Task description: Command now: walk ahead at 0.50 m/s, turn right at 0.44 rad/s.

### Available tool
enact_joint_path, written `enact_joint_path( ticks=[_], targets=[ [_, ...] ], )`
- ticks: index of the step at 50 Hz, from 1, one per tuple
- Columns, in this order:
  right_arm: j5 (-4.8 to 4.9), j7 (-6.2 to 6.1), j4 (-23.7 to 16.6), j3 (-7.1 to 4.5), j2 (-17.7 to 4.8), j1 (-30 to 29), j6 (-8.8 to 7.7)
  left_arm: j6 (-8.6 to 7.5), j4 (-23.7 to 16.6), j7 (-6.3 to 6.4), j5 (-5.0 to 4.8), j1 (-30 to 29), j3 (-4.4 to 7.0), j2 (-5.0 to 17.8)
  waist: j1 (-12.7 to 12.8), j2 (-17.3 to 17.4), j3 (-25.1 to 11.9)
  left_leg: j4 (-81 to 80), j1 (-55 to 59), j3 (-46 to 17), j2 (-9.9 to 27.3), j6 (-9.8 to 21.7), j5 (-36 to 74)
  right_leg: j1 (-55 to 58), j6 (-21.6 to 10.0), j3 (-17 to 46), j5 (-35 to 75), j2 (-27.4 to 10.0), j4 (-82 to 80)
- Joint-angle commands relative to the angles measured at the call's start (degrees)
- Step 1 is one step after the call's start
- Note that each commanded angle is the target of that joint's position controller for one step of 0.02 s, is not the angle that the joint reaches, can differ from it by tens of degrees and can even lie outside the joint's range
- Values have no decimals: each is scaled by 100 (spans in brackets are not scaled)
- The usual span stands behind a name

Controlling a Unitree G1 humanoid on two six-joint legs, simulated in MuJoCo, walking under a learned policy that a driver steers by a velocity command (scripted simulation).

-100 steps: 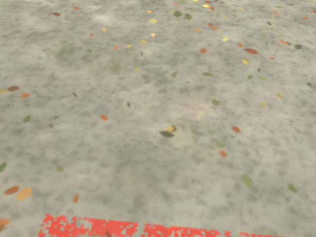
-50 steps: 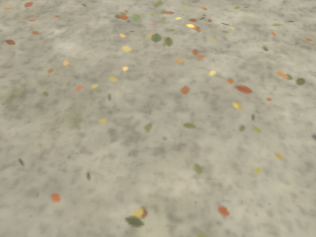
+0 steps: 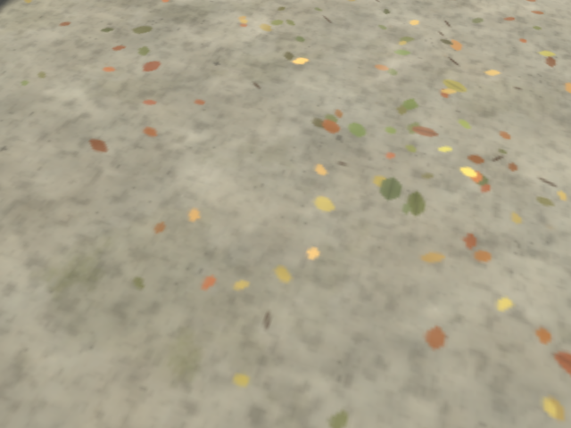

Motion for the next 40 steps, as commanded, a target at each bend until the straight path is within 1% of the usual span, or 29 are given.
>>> enact_joint_path(
  ticks=[1,3,5,6,8,10,12,13,14,15,16,17,18,19,20,21,22,23,25,26,28,30,33,35,36,37,38,39,40],
  targets=[
    [15,-38,-173,-130,-521,98,-144,36,-362,-84,37,-131,31,64,65,676,207,-1050,166,-736,1584,539,1447,-761,83,97,616,-220,-88],
    [0,-41,-82,-123,-490,192,-134,27,-524,-126,32,-557,-6,9,13,658,330,-1043,186,-400,1489,512,1577,-817,107,-5,1011,-203,-714],
    [-2,-48,-21,-141,-562,263,-130,9,-682,-175,34,-996,-65,-54,-75,665,406,-1015,187,-107,1444,466,1731,-589,70,-211,1371,-141,-1455],
    [-2,-60,21,-158,-627,348,-126,6,-771,-199,44,-1216,-88,-58,-134,660,441,-1010,261,-17,1495,458,1828,-498,22,-335,1427,-114,-1749],
    [-8,-84,121,-190,-737,534,-93,5,-913,-230,64,-1509,-100,-6,-210,615,494,-904,577,127,1611,419,2137,-392,-116,-534,1263,-45,-2153],
    [-18,-108,204,-213,-818,651,-31,3,-1007,-231,83,-1631,-86,62,-214,602,483,-586,972,293,1689,353,2882,-258,-297,-707,880,97,-2426],
    [-35,-140,237,-249,-981,631,40,9,-990,-187,96,-1420,-37,157,-71,729,244,183,1263,490,1704,272,4633,251,-529,-947,265,456,-2551],
    [-44,-148,248,-277,-1080,618,100,-6,-903,-156,95,-1048,13,242,104,771,-6,896,1330,554,1702,256,5301,695,-669,-1012,-58,680,-2625],
    [-35,-145,236,-296,-1157,609,163,-54,-727,-110,102,-422,92,363,366,724,-395,1927,1152,595,1671,214,5231,1466,-824,-981,-151,898,-2892],
    [-29,-126,143,-285,-1138,534,186,-101,-430,-24,162,516,235,655,811,379,-918,3438,273,657,1533,30,4081,2866,-1062,-496,-107,755,-3319],
    [68,-30,-255,-132,-456,782,145,-93,-436,65,186,752,443,1441,593,-921,-1553,5631,-2161,597,756,-323,-121,4823,-1849,2255,-391,-1069,-3489],
    [17,21,-513,-198,-766,217,71,-27,-562,82,-27,792,466,1580,691,-587,-1918,6583,-3267,-638,-35,-453,-1978,5128,-2233,4441,-148,-1666,-4490],
    [17,50,-670,-198,-796,-390,16,13,-473,131,-73,566,435,1459,661,-65,-1041,6490,-3806,-1069,365,-381,-1350,4617,-2007,3417,199,-1469,-4605],
    [51,52,-653,-153,-722,-340,-51,-2,-454,164,-107,270,354,1133,402,161,-462,5944,-3603,-1037,597,-347,-828,3774,-1772,2728,786,-1285,-4646],
    [11,38,-561,-160,-696,-225,-37,-39,-478,180,-110,-13,289,901,123,344,-152,5435,-3213,-1054,756,-357,-678,3117,-1502,2182,1393,-933,-4705],
    [-98,34,-538,-158,-682,-81,62,-78,-503,194,-155,-213,237,741,-89,283,-78,5139,-2805,-1074,820,-430,-631,2640,-1378,1799,1788,-669,-4783],
    [-163,51,-495,-153,-646,46,174,-132,-542,183,-160,-298,200,658,-187,221,-178,4969,-2514,-1074,836,-492,-607,2419,-1338,1577,2007,-508,-4827],
    [-187,73,-515,-150,-605,58,260,-199,-535,165,-170,-236,197,673,-220,200,-236,4853,-2438,-1016,801,-552,-596,2320,-1365,1488,2272,-412,-4839],
    [-175,102,-611,-134,-525,-145,352,-264,-493,144,-161,-60,233,818,-204,151,-199,4445,-2548,-941,783,-647,-326,2164,-1353,1383,2170,-276,-4950],
    [-171,107,-699,-129,-518,-385,367,-272,-475,144,-152,60,244,857,-130,104,-114,4201,-2702,-922,784,-687,-119,2152,-1324,1413,2001,-244,-5021],
    [-156,107,-877,-126,-549,-922,374,-268,-437,144,-146,319,244,854,64,3,52,3623,-3049,-936,773,-745,290,2290,-1256,1542,1693,-218,-5107],
    [-136,118,-1007,-107,-547,-1343,362,-261,-411,146,-147,532,248,855,238,-72,98,3055,-3201,-976,698,-756,671,2529,-1176,1635,1586,-199,-5071],
    [-100,155,-1185,-68,-544,-1851,313,-254,-380,173,-122,813,259,898,443,-108,99,2386,-3232,-1000,526,-720,968,2905,-1125,1766,1829,-233,-4870],
    [-70,170,-1307,-48,-573,-2110,266,-246,-378,199,-85,932,263,933,524,-136,103,2045,-3117,-992,391,-668,950,3082,-1097,1872,2209,-288,-4655],
    [-55,171,-1358,-46,-605,-2163,242,-244,-393,218,-69,936,269,964,514,-165,102,1880,-2976,-1018,337,-623,886,3128,-1053,1954,2363,-330,-4544],
    [-44,167,-1378,-53,-658,-2103,217,-245,-424,240,-57,874,279,1006,445,-200,95,1692,-2726,-1070,297,-566,794,3119,-975,2051,2456,-368,-4435],
    [-36,156,-1345,-72,-728,-1893,192,-248,-474,259,-49,733,291,1060,306,-233,75,1476,-2305,-1099,241,-497,641,3006,-866,2123,2527,-383,-4314],
    [-29,135,-1235,-100,-798,-1509,165,-260,-514,262,-38,555,297,1104,116,-268,-6,1303,-1707,-1040,151,-399,455,2844,-753,2096,2785,-379,-4128],
    [-39,87,-1046,-156,-899,-935,126,-286,-522,244,-44,467,292,1117,-131,-189,-237,1123,-905,-917,-5,-286,331,2717,-641,2010,3291,-253,-3597]
  ],
)
Velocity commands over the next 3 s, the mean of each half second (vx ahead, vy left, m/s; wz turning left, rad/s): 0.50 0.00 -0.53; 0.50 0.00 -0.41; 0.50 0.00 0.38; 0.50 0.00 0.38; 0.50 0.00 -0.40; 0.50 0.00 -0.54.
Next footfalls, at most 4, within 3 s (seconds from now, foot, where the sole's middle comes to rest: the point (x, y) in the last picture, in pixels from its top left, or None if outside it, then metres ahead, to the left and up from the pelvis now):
0.30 right None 0.29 -0.13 -0.78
0.82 left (317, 373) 0.63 -0.08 -0.78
1.32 right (424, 335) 0.74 -0.36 -0.78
1.84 left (351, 240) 1.05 -0.19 -0.78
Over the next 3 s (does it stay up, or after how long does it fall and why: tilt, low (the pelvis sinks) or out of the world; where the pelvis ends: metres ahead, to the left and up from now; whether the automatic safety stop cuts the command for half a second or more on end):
stays up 1.52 -0.38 -0.02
